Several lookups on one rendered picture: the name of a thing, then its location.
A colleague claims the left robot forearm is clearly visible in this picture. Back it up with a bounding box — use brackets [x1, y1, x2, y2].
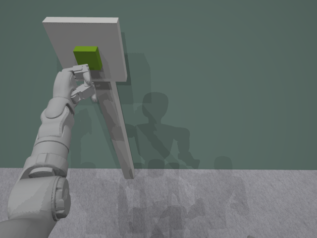
[7, 97, 75, 220]

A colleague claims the left robot hand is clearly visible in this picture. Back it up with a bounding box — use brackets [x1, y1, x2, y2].
[53, 64, 97, 108]

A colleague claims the panel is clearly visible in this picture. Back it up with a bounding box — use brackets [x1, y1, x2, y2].
[42, 17, 135, 179]

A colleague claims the robot left upper arm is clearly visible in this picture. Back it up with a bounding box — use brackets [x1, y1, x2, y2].
[0, 176, 71, 238]

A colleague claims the button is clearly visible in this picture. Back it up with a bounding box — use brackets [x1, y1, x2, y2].
[73, 46, 102, 70]

